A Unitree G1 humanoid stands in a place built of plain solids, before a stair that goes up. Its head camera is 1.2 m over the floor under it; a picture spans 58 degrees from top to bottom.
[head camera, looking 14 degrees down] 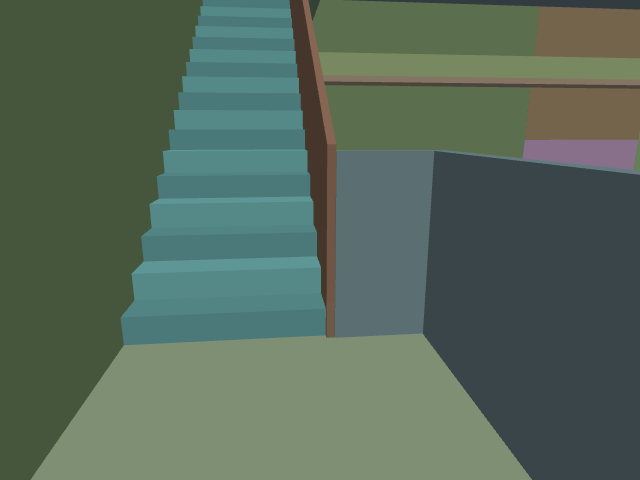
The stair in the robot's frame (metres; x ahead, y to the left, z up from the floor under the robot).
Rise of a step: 0.17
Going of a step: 0.26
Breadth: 1.18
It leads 6 degrees to the left of straight ahead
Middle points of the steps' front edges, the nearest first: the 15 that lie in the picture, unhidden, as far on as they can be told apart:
2.35 0.55 0.18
2.61 0.58 0.35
2.87 0.61 0.53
3.14 0.64 0.70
3.40 0.66 0.87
3.66 0.69 1.05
3.92 0.72 1.22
4.18 0.75 1.40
4.44 0.78 1.57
4.71 0.81 1.75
4.97 0.83 1.92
5.23 0.86 2.10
5.49 0.89 2.27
5.75 0.92 2.45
6.02 0.95 2.62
